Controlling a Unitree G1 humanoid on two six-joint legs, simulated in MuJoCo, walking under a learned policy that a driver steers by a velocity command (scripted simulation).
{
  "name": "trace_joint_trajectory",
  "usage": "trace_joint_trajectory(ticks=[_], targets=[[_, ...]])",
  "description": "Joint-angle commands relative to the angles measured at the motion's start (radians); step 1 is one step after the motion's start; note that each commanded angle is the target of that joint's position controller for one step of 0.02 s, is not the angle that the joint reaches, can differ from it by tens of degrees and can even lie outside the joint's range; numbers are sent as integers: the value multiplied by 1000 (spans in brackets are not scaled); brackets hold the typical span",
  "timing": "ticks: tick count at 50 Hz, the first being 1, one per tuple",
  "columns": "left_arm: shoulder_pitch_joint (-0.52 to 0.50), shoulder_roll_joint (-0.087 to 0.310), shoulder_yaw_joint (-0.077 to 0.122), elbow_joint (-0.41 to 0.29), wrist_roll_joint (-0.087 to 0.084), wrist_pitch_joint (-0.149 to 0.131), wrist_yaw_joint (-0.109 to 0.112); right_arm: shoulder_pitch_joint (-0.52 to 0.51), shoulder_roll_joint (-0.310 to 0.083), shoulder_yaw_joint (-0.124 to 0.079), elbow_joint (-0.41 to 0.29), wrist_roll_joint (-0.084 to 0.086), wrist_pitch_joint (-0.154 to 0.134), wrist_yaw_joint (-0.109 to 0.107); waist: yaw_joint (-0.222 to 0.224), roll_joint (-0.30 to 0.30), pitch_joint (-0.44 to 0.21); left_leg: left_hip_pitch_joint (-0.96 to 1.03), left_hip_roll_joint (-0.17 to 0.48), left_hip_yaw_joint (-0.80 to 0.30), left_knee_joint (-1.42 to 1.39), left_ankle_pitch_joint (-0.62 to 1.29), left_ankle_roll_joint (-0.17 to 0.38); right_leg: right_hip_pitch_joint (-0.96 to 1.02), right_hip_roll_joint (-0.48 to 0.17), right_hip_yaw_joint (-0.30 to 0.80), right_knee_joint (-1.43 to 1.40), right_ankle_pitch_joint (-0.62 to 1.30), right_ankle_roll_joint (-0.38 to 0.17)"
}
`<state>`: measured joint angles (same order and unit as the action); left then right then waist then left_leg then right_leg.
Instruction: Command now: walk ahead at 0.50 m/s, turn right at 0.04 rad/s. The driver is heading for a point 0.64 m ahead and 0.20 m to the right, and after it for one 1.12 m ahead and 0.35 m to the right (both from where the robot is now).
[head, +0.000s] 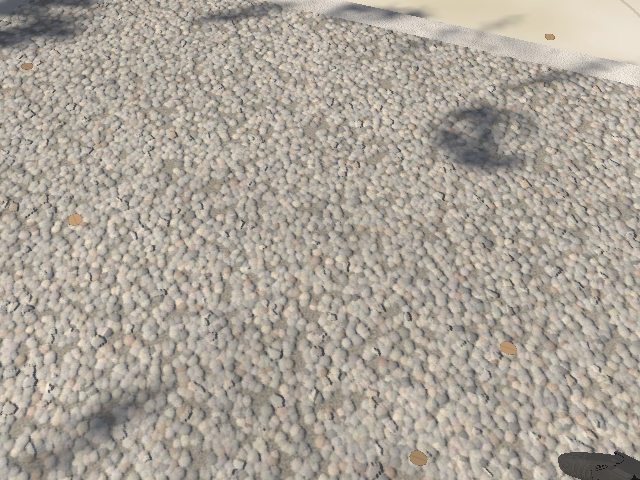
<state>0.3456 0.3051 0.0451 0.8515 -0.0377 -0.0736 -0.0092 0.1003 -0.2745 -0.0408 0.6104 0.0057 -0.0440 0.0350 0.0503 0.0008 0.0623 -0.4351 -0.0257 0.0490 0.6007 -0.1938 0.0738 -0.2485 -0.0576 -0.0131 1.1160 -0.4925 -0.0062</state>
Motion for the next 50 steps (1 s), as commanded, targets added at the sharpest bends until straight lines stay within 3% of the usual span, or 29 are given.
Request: trace_joint_trajectory(ticks=[1,3,5,8,12,15,18,20,21,22,23,24,25,26,27,28,29,30,32,35,38,41,43,45,46,47,48,49,50], targets=[[-93,136,30,-111,5,-31,5,173,-127,-46,14,-7,-25,-6,-103,59,-136,445,301,-356,-313,166,176,-445,-75,90,97,127,-11],[-17,107,30,-80,5,-1,4,127,-93,-41,21,-17,-45,-4,-48,85,-120,328,270,-256,-390,202,164,-336,-94,106,66,212,5],[-9,74,27,-74,5,23,8,116,-96,-45,47,-17,-66,-5,-30,62,-82,279,267,-173,-439,261,164,-345,-92,115,31,259,23],[-78,57,26,-98,10,27,11,134,-105,-50,84,-27,-73,-19,-44,50,-32,295,249,-67,-467,302,141,-429,-78,142,-91,404,39],[-185,28,14,-130,16,16,-12,146,-128,-53,111,-20,-68,-33,-85,41,3,329,230,45,-490,298,101,-409,-56,78,-334,598,25],[-279,13,4,-177,17,14,-31,204,-151,-61,148,-9,-52,-39,-125,24,39,430,270,76,-474,330,96,-452,-48,40,-437,589,-1],[-329,21,6,-226,17,14,-53,227,-171,-69,170,5,-24,-46,-128,32,43,549,305,101,-400,463,81,-486,-27,-5,-487,475,-37],[-296,46,19,-242,16,20,-61,207,-199,-76,165,7,-7,-55,-89,69,-10,580,306,130,-284,775,56,-389,30,-65,-491,374,-74],[-237,70,32,-237,17,25,-61,197,-212,-79,161,9,1,-62,-50,90,-58,582,301,141,-181,931,44,-300,69,-93,-482,322,-97],[-121,110,56,-216,15,28,-55,184,-219,-79,157,10,8,-67,18,89,-125,540,282,157,-13,988,24,-139,109,-104,-505,316,-128],[41,169,88,-180,14,33,-40,173,-208,-71,149,12,6,-72,107,49,-207,385,239,170,231,848,-14,134,115,-47,-575,376,-172],[105,284,115,-169,13,38,-19,266,-84,-33,107,-24,-14,-61,48,-198,-308,-32,102,152,607,81,-78,516,-141,392,-578,377,-315],[99,271,102,-201,15,23,-25,255,-70,-13,85,-15,-56,-43,37,-201,-463,-267,-52,-83,817,-419,-95,686,-291,874,-760,233,-461],[84,195,82,-199,23,13,-27,127,-153,-36,62,27,-84,-27,86,-99,-368,-368,18,-170,829,-342,-70,632,-261,754,-811,219,-390],[31,164,73,-201,21,7,-26,82,-151,-31,41,36,-98,-24,54,-53,-238,-376,61,-156,747,-250,-51,485,-221,611,-817,273,-346],[-39,137,64,-211,17,6,-24,80,-142,-32,51,14,-101,-31,3,14,-157,-327,102,-145,650,-193,-56,333,-175,501,-823,376,-311],[-87,106,53,-228,24,6,-20,92,-153,-40,59,-5,-93,-36,-32,2,-121,-257,127,-143,582,-152,-67,223,-141,428,-842,476,-297],[-109,99,49,-242,33,7,-16,111,-151,-43,60,-12,-80,-34,-57,-23,-111,-200,135,-142,555,-127,-80,153,-118,397,-865,526,-295],[-113,115,54,-240,30,3,-7,130,-124,-38,65,-21,-59,-37,-74,-33,-103,-166,132,-117,481,-94,-116,69,-96,339,-885,621,-301],[-77,148,63,-224,24,7,12,32,-89,-23,36,-23,-48,-42,-46,-48,-69,-162,106,-96,275,61,-155,-3,-47,264,-890,618,-270],[-37,154,65,-207,17,19,23,-82,-68,-12,13,-14,-56,-32,4,-82,-65,-87,55,-90,44,241,-159,-24,-11,249,-866,491,-221],[5,159,69,-185,13,33,29,-137,-98,-22,-6,-7,-68,-21,21,-98,-60,-50,16,-107,-66,265,-145,25,-29,312,-792,526,-195],[6,150,70,-184,14,48,38,-112,-127,-36,-2,-11,-76,-15,1,-118,-85,-17,-1,-127,-114,222,-119,93,-41,372,-697,580,-164],[-44,126,65,-201,19,56,45,-9,-140,-48,29,-19,-85,-15,-57,-134,-126,90,10,-107,-170,269,-76,121,-24,377,-578,642,-120],[-48,86,52,-215,24,53,44,57,-163,-54,37,-37,-91,-20,-87,-105,-195,240,71,-131,-186,406,-36,90,31,340,-446,628,-80],[11,26,30,-235,48,49,44,145,-223,-61,36,-58,-90,-25,-87,76,-335,521,280,-323,-106,773,48,-74,118,262,-168,246,-27],[205,26,22,-218,25,45,37,184,-240,-69,66,-49,-67,-17,-22,345,-464,728,484,-684,-134,750,243,-305,203,211,97,-252,26],[206,124,41,-179,15,55,37,150,-175,-57,45,-16,-53,-14,-41,203,-420,649,458,-706,-182,458,229,-360,131,242,198,-180,47],[78,157,51,-193,13,70,41,101,-119,-38,30,-13,-42,-18,-72,124,-295,538,393,-561,-204,335,184,-394,106,204,219,-109,61]])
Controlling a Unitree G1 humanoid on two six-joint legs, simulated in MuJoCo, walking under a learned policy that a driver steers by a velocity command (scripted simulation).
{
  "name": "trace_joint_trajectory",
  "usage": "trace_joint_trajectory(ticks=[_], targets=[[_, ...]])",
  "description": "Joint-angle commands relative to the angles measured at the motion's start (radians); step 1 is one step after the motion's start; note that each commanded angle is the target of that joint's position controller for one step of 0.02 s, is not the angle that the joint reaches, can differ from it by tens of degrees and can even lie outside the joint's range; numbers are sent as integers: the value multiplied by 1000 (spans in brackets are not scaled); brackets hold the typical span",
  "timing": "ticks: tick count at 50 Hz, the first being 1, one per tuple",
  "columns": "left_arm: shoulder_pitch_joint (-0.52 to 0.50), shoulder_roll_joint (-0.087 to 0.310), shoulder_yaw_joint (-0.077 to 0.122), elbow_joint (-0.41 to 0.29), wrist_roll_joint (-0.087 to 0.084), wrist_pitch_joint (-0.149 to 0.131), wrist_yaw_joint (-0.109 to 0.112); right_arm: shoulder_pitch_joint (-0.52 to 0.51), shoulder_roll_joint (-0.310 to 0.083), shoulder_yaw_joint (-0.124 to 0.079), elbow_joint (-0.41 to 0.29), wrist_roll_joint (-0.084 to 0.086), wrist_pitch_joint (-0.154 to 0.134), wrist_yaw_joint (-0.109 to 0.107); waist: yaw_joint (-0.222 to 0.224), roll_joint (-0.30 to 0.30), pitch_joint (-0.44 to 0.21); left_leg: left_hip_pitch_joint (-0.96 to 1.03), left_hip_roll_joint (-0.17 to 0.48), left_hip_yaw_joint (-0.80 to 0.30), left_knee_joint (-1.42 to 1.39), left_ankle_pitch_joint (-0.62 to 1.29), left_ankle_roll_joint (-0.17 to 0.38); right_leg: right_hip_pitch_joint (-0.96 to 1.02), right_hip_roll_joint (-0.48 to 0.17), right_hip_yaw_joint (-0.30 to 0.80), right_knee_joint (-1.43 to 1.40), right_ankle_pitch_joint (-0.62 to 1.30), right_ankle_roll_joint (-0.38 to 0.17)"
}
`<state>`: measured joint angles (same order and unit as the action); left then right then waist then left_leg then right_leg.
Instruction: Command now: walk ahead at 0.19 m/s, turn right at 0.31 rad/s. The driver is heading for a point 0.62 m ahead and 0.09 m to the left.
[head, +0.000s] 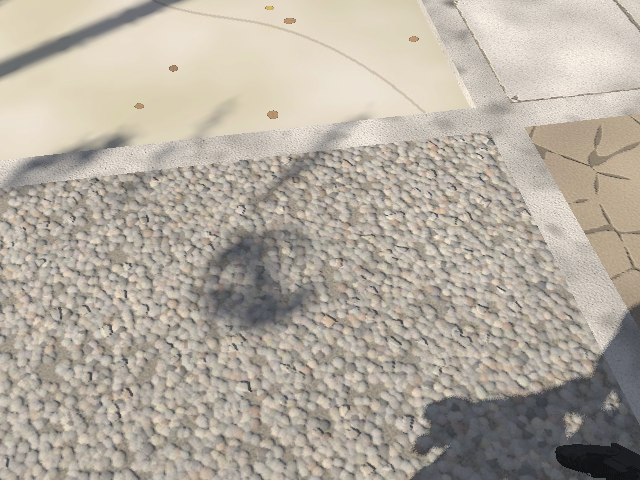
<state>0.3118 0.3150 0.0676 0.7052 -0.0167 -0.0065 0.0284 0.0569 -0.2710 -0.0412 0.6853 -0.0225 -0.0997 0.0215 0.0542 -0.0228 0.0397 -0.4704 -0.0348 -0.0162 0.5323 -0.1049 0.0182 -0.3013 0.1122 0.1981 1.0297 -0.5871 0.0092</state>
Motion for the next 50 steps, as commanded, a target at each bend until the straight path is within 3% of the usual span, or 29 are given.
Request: trace_joint_trajectory(ticks=[1,2,4,6,8,10,12,13,14,15,16,17,19,22,29,33,35,37,40,41,43,44,45,46,47,48,49,50], targets=[[43,140,28,-56,-1,20,10,92,-90,-20,-45,7,24,-4,-70,91,-202,453,347,-398,-160,201,211,-323,-91,-33,264,30,53],[7,124,27,-70,9,32,14,50,-72,-10,-39,4,30,-3,-52,96,-143,342,311,-335,-185,194,201,-285,-121,-37,191,58,57],[28,56,10,-64,12,43,13,14,-78,-9,-17,-8,34,-3,-16,153,-106,194,231,-202,-228,254,180,-133,-136,-95,-1,102,61],[31,21,-4,-57,21,35,12,10,-98,-16,1,-4,36,-5,-17,172,-140,193,223,-146,-213,405,199,-41,-137,-132,-163,135,65],[11,26,-7,-54,20,33,9,29,-120,-22,19,8,43,-9,-34,167,-187,234,247,-151,-202,413,215,17,-140,-141,-275,226,60],[-2,39,-3,-49,18,40,4,24,-127,-20,29,18,56,-10,-32,151,-186,222,249,-155,-203,233,207,83,-135,-154,-388,314,45],[-23,33,-4,-47,30,45,-1,16,-103,-7,39,24,65,-8,-18,136,-140,149,209,-144,-205,-40,154,178,-123,-166,-549,426,13],[-51,48,-4,-64,44,45,1,46,-75,5,55,19,63,-4,-24,108,-117,104,183,-139,-202,-162,98,217,-164,-111,-599,482,-12],[-69,91,0,-85,49,43,6,66,-56,14,61,2,59,0,-48,29,-106,70,134,-98,-148,-263,44,236,-256,-16,-629,546,-49],[-107,124,9,-63,41,43,5,126,-39,14,68,2,59,1,-117,-124,-88,149,58,-7,-139,-258,3,96,-255,-14,-621,351,-90],[-126,61,-2,-74,41,35,-3,87,-68,11,79,-4,63,-4,-78,-101,-57,212,54,4,-109,-198,-23,18,-214,-35,-644,217,-81],[-122,34,-11,-66,49,28,-7,68,-80,6,81,0,66,-6,-71,-83,-33,216,56,0,-105,-171,-20,-4,-196,-49,-646,200,-59],[-116,43,-9,-62,42,12,-7,80,-82,5,97,3,72,-14,-68,-58,-23,206,66,-11,-99,-124,-3,17,-180,-67,-615,321,-34],[-85,41,-9,-51,34,3,-2,85,-73,7,118,8,67,-15,-61,-23,-56,217,72,-14,-88,-46,3,70,-175,-79,-569,460,-31],[-86,30,-9,-36,32,5,1,80,-77,6,174,18,79,-20,-61,14,-74,246,78,-22,-68,42,-1,105,-159,-103,-551,548,-31],[-64,81,18,-32,25,14,24,27,-130,-13,156,37,91,-25,-45,16,-66,166,64,-48,-8,98,22,139,-164,-131,-522,567,-47],[-41,91,28,-30,24,22,36,22,-125,-19,145,41,98,-27,-40,-11,-71,121,47,-49,49,86,22,147,-204,-109,-533,594,-76],[-30,105,38,-30,25,27,45,30,-112,-22,134,38,107,-25,-41,-69,-76,68,29,-30,130,26,7,158,-292,-43,-570,638,-129],[-115,105,41,-57,21,21,54,71,-96,-30,125,34,121,-13,-72,-157,-85,44,34,15,268,-307,3,121,-431,32,-594,710,-204],[-146,108,42,-65,16,18,55,75,-93,-32,121,36,124,-7,-78,-143,-72,60,42,28,253,-342,12,92,-436,14,-584,715,-200],[-161,119,48,-59,6,16,56,106,-99,-40,127,36,125,0,-98,-88,-71,179,31,32,89,-167,42,20,-368,-89,-500,620,-124],[-105,100,47,-47,12,15,54,114,-167,-60,118,30,124,-5,-76,69,-71,247,99,-135,-63,54,84,-49,-270,-198,-329,455,-47],[-162,55,32,-98,31,15,57,146,-286,-87,107,17,120,-8,-88,332,-55,329,308,-532,-201,219,259,-282,-70,-293,-85,82,54],[-204,51,28,-105,27,11,60,204,-248,-68,104,-8,99,-6,-137,270,-130,399,379,-644,-230,271,348,-337,-68,-120,126,-128,55],[-170,66,32,-93,14,11,54,164,-222,-60,92,-5,81,-9,-105,175,-135,400,366,-559,-200,289,330,-351,-92,-81,201,-83,47],[-150,75,37,-70,14,12,53,112,-211,-62,75,15,75,-16,-79,93,-124,383,312,-474,-180,253,279,-350,-109,-81,201,-5,46],[-150,88,43,-63,22,12,57,76,-203,-61,65,33,79,-24,-70,65,-111,375,287,-436,-180,213,240,-360,-125,-77,159,69,48],[-154,91,47,-59,26,11,59,66,-186,-55,62,40,87,-33,-64,75,-119,350,255,-400,-186,192,217,-319,-131,-79,128,117,52]])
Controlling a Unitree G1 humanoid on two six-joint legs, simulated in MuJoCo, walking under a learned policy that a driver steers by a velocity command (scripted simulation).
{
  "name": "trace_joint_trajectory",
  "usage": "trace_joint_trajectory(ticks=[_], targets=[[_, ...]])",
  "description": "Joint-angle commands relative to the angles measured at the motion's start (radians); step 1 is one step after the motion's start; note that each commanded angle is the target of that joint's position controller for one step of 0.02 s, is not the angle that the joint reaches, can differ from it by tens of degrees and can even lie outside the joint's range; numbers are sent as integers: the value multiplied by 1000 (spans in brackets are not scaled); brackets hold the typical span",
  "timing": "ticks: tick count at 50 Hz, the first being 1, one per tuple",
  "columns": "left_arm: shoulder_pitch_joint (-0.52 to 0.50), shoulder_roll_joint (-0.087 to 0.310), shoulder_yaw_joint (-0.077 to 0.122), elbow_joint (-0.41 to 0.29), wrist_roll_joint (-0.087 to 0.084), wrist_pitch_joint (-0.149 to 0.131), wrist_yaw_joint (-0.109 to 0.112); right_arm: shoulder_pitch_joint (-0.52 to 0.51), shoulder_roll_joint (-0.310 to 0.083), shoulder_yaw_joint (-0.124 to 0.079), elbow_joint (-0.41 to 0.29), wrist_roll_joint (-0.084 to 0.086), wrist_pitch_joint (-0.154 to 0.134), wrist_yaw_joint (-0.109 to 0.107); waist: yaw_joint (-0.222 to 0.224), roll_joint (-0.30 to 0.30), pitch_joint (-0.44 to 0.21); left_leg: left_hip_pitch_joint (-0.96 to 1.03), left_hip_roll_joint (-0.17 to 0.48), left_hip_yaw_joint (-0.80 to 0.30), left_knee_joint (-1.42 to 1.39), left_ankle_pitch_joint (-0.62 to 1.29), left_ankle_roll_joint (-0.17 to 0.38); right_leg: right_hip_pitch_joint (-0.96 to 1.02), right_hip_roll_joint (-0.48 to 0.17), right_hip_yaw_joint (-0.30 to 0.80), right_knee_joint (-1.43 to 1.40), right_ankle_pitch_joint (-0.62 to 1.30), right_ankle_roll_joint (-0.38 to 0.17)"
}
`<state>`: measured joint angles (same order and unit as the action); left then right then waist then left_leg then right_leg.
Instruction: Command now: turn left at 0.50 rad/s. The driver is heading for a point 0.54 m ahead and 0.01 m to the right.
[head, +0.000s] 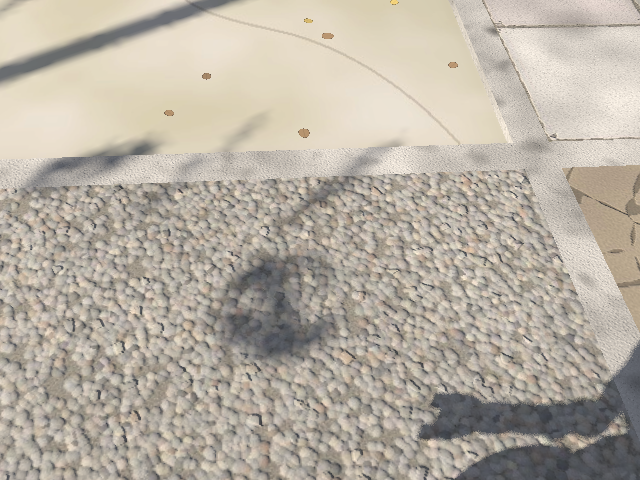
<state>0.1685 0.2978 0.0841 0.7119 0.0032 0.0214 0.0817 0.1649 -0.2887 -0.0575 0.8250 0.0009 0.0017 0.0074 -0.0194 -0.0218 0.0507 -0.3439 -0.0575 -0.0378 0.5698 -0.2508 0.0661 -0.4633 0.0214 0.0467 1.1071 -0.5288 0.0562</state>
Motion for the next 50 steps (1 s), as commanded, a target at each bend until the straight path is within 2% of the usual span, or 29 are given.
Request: trace_joint_trajectory(ticks=[1,3,5,9,13,15,16,17,18,19,20,21,22,23,25,27,28,29,30,31,32,33,34,35,36,38,41,50], targets=[[-5,93,28,-65,4,-19,2,-38,-164,-37,-81,15,-5,-25,13,91,-134,201,249,-356,-231,326,161,-123,-23,57,33,93,13],[-3,66,19,-65,-6,-23,-4,-16,-161,-40,-84,14,6,-36,9,115,-139,218,222,-340,-242,286,156,-108,-6,47,-66,130,23],[-24,55,13,-68,-7,-27,-8,-1,-169,-46,-89,14,12,-44,-3,129,-135,226,216,-359,-250,217,154,-88,2,50,-182,147,32],[-43,63,11,-67,-11,-38,-24,-16,-182,-56,-109,11,24,-48,-12,173,-114,156,203,-416,-269,87,153,16,19,56,-342,157,32],[-7,73,12,-46,-17,-54,-45,-29,-166,-50,-118,11,37,-44,-12,192,-131,147,210,-445,-237,158,143,124,12,32,-469,178,13],[32,59,9,-27,-15,-63,-58,-46,-152,-42,-121,18,46,-47,19,181,-132,126,183,-434,-197,179,114,222,13,5,-646,290,-16],[42,64,10,-20,-8,-65,-61,-28,-137,-35,-117,21,47,-49,26,161,-127,95,152,-414,-173,142,82,286,-5,10,-737,365,-37],[48,106,15,-26,10,-65,-60,10,-107,-25,-112,11,45,-49,10,67,-133,27,98,-353,-84,21,30,360,-128,121,-783,420,-79],[16,181,26,-42,33,-58,-57,52,-82,-20,-117,4,35,-47,-42,-158,-109,-91,-55,-189,76,-214,-32,371,-292,312,-812,581,-194],[0,152,19,-48,57,-61,-62,12,-141,-39,-124,-1,23,-48,-4,-208,-96,-111,-52,-148,260,-363,-75,269,-392,427,-848,566,-317],[-28,125,10,-54,45,-67,-62,12,-190,-58,-112,3,21,-49,-5,-144,-75,-113,-29,-162,393,-334,-96,244,-367,395,-852,513,-329],[-58,109,5,-52,26,-70,-59,26,-179,-62,-93,7,27,-50,-19,-114,-62,-126,-24,-160,452,-284,-115,248,-313,326,-840,477,-293],[-73,86,-4,-49,8,-72,-58,42,-153,-58,-76,3,36,-53,-22,-106,-55,-134,-15,-162,477,-241,-135,261,-273,274,-826,472,-266],[-75,67,-14,-39,0,-73,-57,51,-124,-51,-67,1,42,-53,-21,-105,-50,-130,-4,-162,472,-208,-150,271,-254,242,-813,516,-257],[-56,59,-21,-17,3,-65,-57,34,-73,-31,-70,4,40,-47,-11,-122,-57,-83,27,-91,335,-180,-171,294,-206,172,-794,578,-247],[-21,77,-18,2,6,-52,-55,-12,-36,-12,-81,4,29,-40,29,-147,-82,-2,51,-28,161,-189,-176,321,-188,147,-761,633,-243],[5,94,-15,14,6,-45,-54,-23,-41,-11,-83,8,26,-38,44,-156,-90,26,47,-11,89,-186,-174,336,-194,158,-745,654,-249],[12,103,-14,21,1,-40,-55,-8,-54,-15,-74,14,23,-36,39,-155,-94,63,42,3,-3,-125,-166,342,-196,168,-731,665,-248],[7,103,-17,28,-8,-37,-56,23,-59,-17,-57,14,22,-34,19,-145,-90,124,38,16,-147,-1,-151,330,-188,162,-717,672,-234],[36,98,-19,42,-13,-41,-58,35,-77,-19,-47,5,22,-34,16,-125,-85,193,46,-2,-244,121,-130,305,-178,159,-714,675,-205],[59,90,-26,50,-5,-55,-64,44,-122,-26,-51,-4,24,-40,23,-77,-106,282,99,-67,-234,249,-102,258,-167,150,-707,634,-158],[83,87,-28,45,15,-73,-78,54,-190,-40,-46,-5,29,-47,63,46,-133,334,156,-107,-137,427,-60,215,-109,89,-684,565,-118],[60,63,-33,53,17,-79,-78,52,-147,-35,-25,0,31,-39,48,104,-152,263,137,-94,-122,292,-20,270,-56,20,-687,448,-72],[9,76,-32,56,14,-77,-75,42,-99,-23,-27,-2,28,-32,22,73,-119,218,125,-100,-145,214,-17,281,-45,4,-664,408,-47],[-10,63,-33,59,9,-71,-71,36,-80,-16,-18,-10,24,-31,22,71,-103,189,123,-102,-162,172,-25,283,-45,1,-658,405,-43],[1,60,-33,75,7,-51,-61,27,-78,-12,-7,-11,12,-31,28,85,-50,148,111,-97,-172,153,-40,275,-44,3,-659,414,-45],[15,59,-31,105,7,-42,-54,40,-73,-6,18,-9,0,-33,32,83,-26,120,105,-95,-179,120,-46,285,-45,5,-662,406,-44],[30,65,-28,196,2,-33,-45,52,-66,6,82,-6,-13,-35,28,39,-15,125,91,-84,-185,104,-41,293,-44,4,-676,409,-27]])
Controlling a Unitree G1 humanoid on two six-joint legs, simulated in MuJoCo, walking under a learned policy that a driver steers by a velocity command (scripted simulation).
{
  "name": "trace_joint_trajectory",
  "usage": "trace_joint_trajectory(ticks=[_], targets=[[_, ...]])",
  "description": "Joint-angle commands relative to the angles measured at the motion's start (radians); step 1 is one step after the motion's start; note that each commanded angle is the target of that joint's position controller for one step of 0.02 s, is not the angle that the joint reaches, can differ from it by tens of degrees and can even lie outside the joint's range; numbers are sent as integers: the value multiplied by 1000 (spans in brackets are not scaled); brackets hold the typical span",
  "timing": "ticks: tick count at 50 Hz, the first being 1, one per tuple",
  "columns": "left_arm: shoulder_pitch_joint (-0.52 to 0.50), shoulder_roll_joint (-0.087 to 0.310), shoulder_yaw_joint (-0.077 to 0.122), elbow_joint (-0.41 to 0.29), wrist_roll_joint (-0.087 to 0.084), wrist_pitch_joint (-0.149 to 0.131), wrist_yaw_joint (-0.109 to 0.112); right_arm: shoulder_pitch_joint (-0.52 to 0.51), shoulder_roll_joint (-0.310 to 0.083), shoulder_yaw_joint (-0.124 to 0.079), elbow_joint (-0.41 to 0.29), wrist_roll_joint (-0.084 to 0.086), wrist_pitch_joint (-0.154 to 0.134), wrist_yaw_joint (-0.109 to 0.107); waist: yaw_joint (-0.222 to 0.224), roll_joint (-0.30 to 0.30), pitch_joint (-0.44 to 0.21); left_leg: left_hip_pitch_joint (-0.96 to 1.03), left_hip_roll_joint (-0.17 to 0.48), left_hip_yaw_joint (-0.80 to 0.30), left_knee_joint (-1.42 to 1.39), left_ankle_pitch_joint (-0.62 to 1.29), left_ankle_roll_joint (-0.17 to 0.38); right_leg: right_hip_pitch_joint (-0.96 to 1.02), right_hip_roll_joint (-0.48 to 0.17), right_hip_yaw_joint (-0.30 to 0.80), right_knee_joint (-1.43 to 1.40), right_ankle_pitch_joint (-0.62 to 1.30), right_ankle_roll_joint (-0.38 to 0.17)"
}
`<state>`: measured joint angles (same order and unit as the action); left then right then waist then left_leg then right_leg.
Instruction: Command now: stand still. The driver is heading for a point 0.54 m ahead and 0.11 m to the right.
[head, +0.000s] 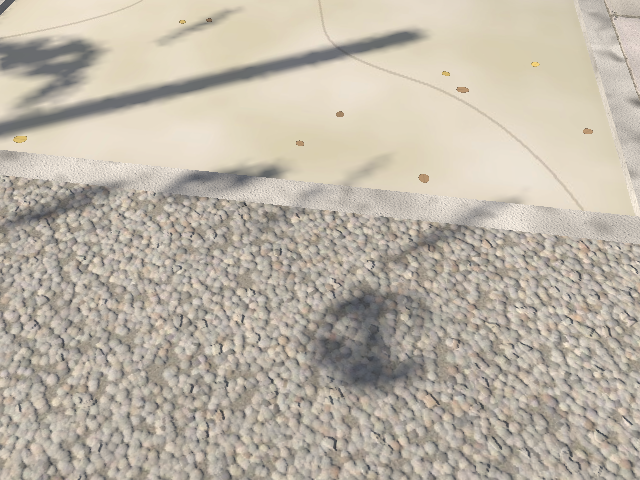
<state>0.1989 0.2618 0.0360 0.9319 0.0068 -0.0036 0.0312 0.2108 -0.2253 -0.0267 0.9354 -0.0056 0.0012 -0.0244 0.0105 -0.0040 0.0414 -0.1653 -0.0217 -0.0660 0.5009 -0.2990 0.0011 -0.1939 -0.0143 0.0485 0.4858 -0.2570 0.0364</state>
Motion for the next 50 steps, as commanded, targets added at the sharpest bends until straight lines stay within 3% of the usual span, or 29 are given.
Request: trace_joint_trajectory(ticks=[1,18,20,22,25,27,28,29,30,31,32,33,35,37,39,43,47,49,50], targets=[[2,101,20,-15,-2,-8,6,7,-127,-24,-22,1,-13,-3,-2,19,-7,-52,53,-53,-116,153,25,24,-9,2,-55,139,-6],[48,82,7,101,-6,-4,16,51,-104,-8,65,4,-10,-9,-5,11,5,-53,27,-13,-112,152,16,10,-3,-4,-61,136,-14],[67,66,3,118,-12,-1,18,75,-110,-10,80,10,-5,-13,-9,32,-2,-62,12,-12,-131,-139,34,-9,39,-48,-26,-104,-24],[43,69,5,103,-17,-9,18,85,-150,-22,71,19,-6,-16,-22,77,74,-126,62,-99,-183,-458,90,-122,60,-64,44,-328,-49],[15,18,-7,77,-25,-58,-5,138,-206,-44,76,32,-34,-10,-38,201,122,-124,265,-389,-320,-565,210,-212,33,-76,250,-186,-66],[62,16,-6,86,-36,-83,-22,71,-189,-41,48,36,-44,-6,13,184,135,-182,274,-377,-310,-486,211,-139,5,-64,185,-190,-106],[134,11,-4,111,-39,-90,-26,9,-175,-36,26,41,-44,-2,62,166,131,-251,223,-296,-265,-420,174,3,11,-69,43,-162,-124],[216,33,6,147,-33,-93,-27,-32,-148,-29,4,40,-46,0,93,102,116,-311,146,-191,-150,-293,129,133,9,-31,-48,-97,-121],[333,112,29,178,-26,-95,-26,-51,-83,-12,-16,32,-56,3,119,-104,59,-416,25,-14,151,-154,62,269,-138,223,-174,-192,-163],[433,236,55,192,-20,-103,-42,-62,-71,-11,-61,35,-75,-3,133,-326,28,-572,-49,56,407,-247,30,340,-346,630,-330,-301,-292],[361,167,32,173,-5,-115,-46,-55,-119,-22,-59,51,-89,0,86,-199,67,-633,6,-26,583,-256,43,297,-383,693,-343,-326,-319],[293,110,18,145,-10,-123,-46,-27,-118,-23,-45,57,-100,11,52,-129,110,-674,50,-42,645,-157,62,281,-347,578,-332,-276,-292],[238,84,7,119,-19,-122,-52,-32,-126,-33,-32,40,-113,20,33,-80,101,-690,106,-6,608,2,75,298,-273,379,-339,-83,-227],[278,39,-8,127,-10,-107,-47,-66,-117,-39,-42,29,-114,34,42,-102,66,-635,122,37,536,87,58,299,-208,223,-341,165,-195],[314,51,-9,129,-6,-94,-34,-114,-79,-30,-62,26,-107,43,52,-96,52,-624,114,74,456,137,30,294,-188,147,-342,307,-204],[319,106,-2,112,-4,-83,-13,-293,-43,-6,-138,31,-103,51,79,-88,95,-491,69,123,167,276,-1,157,-163,69,-394,290,-208],[338,121,11,123,-24,-84,-9,-355,-80,-7,-180,39,-103,65,59,-100,125,-435,60,102,52,315,34,203,-219,54,-395,342,-205],[319,130,19,116,-25,-76,-8,-319,-119,-22,-186,36,-110,68,10,-99,85,-354,39,92,22,276,62,259,-240,61,-311,556,-186],[301,145,25,107,-21,-71,-9,-253,-148,-37,-175,35,-112,64,-33,-118,27,-251,11,107,27,249,78,271,-239,57,-225,749,-176]])
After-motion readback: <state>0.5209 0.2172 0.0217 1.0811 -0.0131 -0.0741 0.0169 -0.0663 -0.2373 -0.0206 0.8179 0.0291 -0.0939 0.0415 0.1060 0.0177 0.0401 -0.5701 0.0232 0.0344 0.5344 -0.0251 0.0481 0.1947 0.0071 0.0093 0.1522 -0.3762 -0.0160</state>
